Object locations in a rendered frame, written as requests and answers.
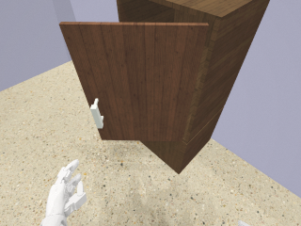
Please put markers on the robot left hand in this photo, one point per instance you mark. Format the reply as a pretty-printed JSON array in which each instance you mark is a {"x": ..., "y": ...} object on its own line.
[{"x": 61, "y": 200}]

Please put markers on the robot left forearm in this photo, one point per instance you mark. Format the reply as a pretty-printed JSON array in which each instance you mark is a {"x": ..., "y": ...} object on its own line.
[{"x": 54, "y": 220}]

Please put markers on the handle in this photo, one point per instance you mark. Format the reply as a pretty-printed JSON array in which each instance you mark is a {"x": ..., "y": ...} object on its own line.
[{"x": 96, "y": 114}]

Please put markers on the cupboard door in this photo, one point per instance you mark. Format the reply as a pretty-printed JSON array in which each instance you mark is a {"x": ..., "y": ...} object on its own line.
[{"x": 143, "y": 74}]

